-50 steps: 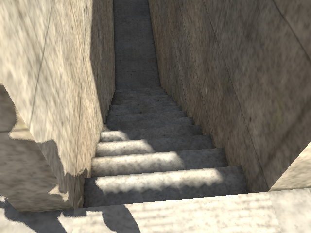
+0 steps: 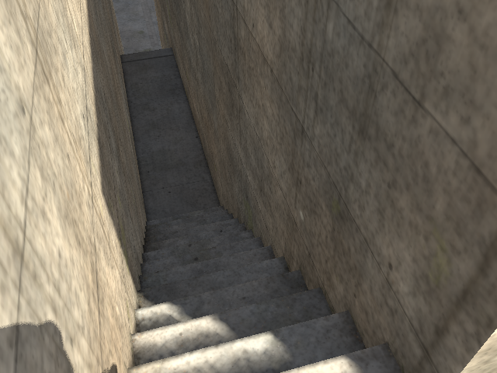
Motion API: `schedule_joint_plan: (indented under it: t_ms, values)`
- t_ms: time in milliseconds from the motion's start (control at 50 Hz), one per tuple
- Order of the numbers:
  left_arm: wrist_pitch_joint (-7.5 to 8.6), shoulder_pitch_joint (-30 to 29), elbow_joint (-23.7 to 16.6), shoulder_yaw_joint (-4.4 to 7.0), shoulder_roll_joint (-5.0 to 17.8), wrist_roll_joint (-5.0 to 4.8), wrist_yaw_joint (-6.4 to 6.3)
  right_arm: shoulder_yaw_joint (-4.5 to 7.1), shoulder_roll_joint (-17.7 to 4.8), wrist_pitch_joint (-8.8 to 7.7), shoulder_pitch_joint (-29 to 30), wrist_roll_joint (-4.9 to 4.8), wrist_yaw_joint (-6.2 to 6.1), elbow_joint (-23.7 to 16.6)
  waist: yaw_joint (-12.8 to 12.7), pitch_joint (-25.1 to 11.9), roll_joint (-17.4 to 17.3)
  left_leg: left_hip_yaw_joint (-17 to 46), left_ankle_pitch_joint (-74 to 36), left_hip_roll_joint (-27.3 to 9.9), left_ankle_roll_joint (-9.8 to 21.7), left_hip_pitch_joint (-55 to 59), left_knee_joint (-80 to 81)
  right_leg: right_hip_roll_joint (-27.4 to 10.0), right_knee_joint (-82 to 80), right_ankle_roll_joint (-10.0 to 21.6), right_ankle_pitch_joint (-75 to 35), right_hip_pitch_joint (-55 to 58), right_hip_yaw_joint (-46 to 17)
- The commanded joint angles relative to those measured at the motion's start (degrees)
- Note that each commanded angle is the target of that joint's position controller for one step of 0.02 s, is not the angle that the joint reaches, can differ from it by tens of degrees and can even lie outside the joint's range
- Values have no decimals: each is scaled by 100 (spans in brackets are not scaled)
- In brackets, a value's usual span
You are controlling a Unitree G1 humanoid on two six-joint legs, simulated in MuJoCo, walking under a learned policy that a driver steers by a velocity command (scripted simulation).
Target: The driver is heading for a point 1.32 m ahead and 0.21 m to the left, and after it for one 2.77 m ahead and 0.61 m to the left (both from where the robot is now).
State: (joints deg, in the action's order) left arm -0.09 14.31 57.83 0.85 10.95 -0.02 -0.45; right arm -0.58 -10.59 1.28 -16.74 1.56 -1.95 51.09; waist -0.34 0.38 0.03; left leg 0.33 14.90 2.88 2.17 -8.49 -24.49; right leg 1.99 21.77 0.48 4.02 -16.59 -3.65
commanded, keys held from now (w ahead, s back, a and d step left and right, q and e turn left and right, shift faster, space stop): shift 1.00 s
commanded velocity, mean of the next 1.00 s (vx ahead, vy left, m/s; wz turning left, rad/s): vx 0.00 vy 0.00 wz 0.00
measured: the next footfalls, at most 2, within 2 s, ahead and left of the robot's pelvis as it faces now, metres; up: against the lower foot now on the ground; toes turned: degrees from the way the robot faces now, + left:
right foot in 1.76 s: +0.26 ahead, -0.11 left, +0.00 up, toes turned -2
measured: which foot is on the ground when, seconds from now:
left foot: down 0.00-1.00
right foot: down 0.00-1.00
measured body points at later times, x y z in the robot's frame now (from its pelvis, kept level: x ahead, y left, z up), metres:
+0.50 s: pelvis +0.04 +0.01 +0.00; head +0.04 +0.02 +0.45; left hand +0.07 +0.24 -0.16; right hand +0.06 -0.21 -0.15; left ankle -0.02 +0.10 -0.74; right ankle +0.08 -0.11 -0.74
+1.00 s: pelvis +0.06 +0.02 +0.00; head +0.07 +0.03 +0.45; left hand +0.06 +0.25 -0.16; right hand +0.04 -0.20 -0.15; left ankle -0.02 +0.10 -0.74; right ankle +0.08 -0.11 -0.74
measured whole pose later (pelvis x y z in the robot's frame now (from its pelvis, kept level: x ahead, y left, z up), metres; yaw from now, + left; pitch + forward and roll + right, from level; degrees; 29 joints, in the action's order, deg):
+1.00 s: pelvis +0.06 +0.02 +0.00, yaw +1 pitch +1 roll -1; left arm -0.7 15.5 63.9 -0.9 9.0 0.1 -2.4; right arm -1.7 -8.2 -0.2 -19.2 1.1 -3.6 63.2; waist 0.0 0.0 -0.1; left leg 1.4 17.1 3.9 4.2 -2.8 -19.4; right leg 1.2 21.7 -1.2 9.3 -13.0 -4.2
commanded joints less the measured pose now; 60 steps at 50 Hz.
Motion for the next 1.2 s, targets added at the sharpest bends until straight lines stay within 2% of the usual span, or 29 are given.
schedule_joint_plan:
  t_ms: [20, 80, 120, 260, 280, 300, 420, 460, 560, 780, 800, 820, 940, 1100, 1120, 1160, 1180, 1200]
  values:
    - [57, 23, -85, 81, 530, 33, -50, 116, -560, -48, -222, -56, -70, -121, 64, 202, 74, 874, 277, -757, 132, -646, 779, -501, -273, 113, 482, 438, -745]
    - [42, 4, 15, 63, 495, 39, -74, 102, -539, -84, -168, -42, -114, -31, 13, 246, -9, 906, 95, -778, 169, -694, 845, -543, -251, 82, 292, 524, -754]
    - [32, 93, 118, 43, 457, 38, -88, 88, -471, -118, -181, -62, -109, 32, 9, 150, -32, 876, -8, -758, 163, -553, 851, -551, -250, 65, 244, 557, -736]
    - [51, 55, 332, 18, 451, 23, -119, 59, -396, -134, -249, -66, -119, 299, 27, 146, -59, 838, -464, -764, 158, -294, 831, -584, -216, 71, -44, 553, -713]
    - [54, 57, 363, 12, 439, 23, -122, 55, -391, -135, -261, -66, -122, 336, 29, 143, -54, 832, -526, -767, 158, -264, 824, -588, -210, 72, -87, 561, -709]
    - [54, 12, 364, -14, 357, -2, -131, 46, -399, -153, -295, -62, -111, 376, 40, 148, 104, 863, -651, -820, 188, -288, 810, -557, -217, 72, -192, 636, -718]
    - [29, 59, 490, -39, 348, 11, -165, 4, -352, -206, -316, -77, -106, 586, 11, 114, -70, 824, -992, -820, 164, -193, 783, -597, -173, 108, -407, 759, -683]
    - [53, 40, 479, -41, 369, 6, -172, -21, -280, -175, -340, -89, -128, 673, 11, 159, -134, 820, -1021, -805, 153, -103, 816, -603, -228, 104, -377, 685, -673]
    - [72, 65, 521, -65, 305, 0, -186, -24, -295, -165, -388, -83, -140, 816, 17, 134, -59, 807, -1250, -821, 168, 4, 795, -608, -213, 94, -472, 710, -647]
    - [24, 116, 528, -98, 274, -9, -222, -48, -216, -162, -478, -78, -158, 1044, 23, 136, -72, 796, -1609, -832, 155, 103, 777, -605, -150, 96, -514, 707, -601]
    - [1, 362, 585, -102, 263, 25, -192, -38, -257, -163, -603, -15, -164, 1087, 9, 64, -172, 757, -1545, -804, 155, 120, 769, -630, -148, 66, -399, 708, -598]
    - [-12, 348, 579, -100, 272, 29, -183, -45, -212, -158, -609, -10, -166, 1109, 18, 139, -126, 769, -1548, -806, 161, 92, 771, -619, -132, 54, -375, 663, -588]
    - [-31, 404, 529, -119, 241, 19, -188, -52, -202, -172, -675, -36, -168, 1160, 22, 173, -77, 779, -1745, -818, 180, 111, 760, -612, -97, 34, -385, 583, -573]
    - [-30, 556, 460, -137, 210, 9, -227, -42, -198, -168, -785, -48, -191, 1175, 33, 196, -77, 790, -1941, -817, 192, 233, 843, -599, -127, 0, -302, 531, -555]
    - [-17, 568, 471, -113, 292, -11, -236, -9, -193, -161, -863, 4, -204, 1176, 78, 276, -100, 794, -2132, -857, 146, 269, 874, -574, -110, 12, -259, 461, -532]
    - [-32, 677, 471, -134, 233, -8, -246, 4, -195, -120, -1040, -38, -211, 1250, 70, 339, -191, 736, -2224, -835, 71, 282, 872, -561, -96, 11, -280, 457, -510]
    - [-15, 619, 454, -125, 248, -16, -243, 1, -164, -126, -928, 5, -214, 1176, 82, 273, -107, 786, -2342, -868, 108, 317, 864, -567, -92, 0, -240, 457, -508]
    - [-26, 695, 444, -140, 206, -16, -247, 19, -214, -113, -1026, -34, -215, 1226, 55, 298, -184, 726, -2304, -838, 80, 336, 867, -559, -91, 4, -275, 462, -503]
Keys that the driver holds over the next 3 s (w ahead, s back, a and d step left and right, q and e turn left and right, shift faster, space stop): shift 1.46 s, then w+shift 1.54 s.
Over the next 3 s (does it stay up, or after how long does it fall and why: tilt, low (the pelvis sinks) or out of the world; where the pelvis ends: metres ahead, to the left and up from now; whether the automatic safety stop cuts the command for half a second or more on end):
stays up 0.88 0.07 -0.56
